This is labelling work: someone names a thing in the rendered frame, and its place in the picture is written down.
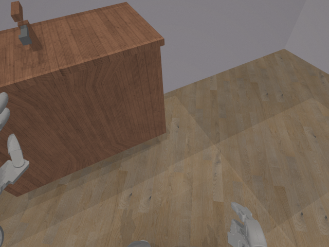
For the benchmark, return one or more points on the counter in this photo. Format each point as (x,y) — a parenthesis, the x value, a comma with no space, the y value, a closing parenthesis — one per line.
(88,87)

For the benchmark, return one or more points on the right robot hand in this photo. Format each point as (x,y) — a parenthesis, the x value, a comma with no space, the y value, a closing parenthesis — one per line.
(248,235)

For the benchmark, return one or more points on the tap lever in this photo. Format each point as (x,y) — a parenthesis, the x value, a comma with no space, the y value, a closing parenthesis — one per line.
(24,36)

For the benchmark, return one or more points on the left robot hand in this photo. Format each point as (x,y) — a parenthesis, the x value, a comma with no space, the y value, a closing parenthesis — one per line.
(10,171)

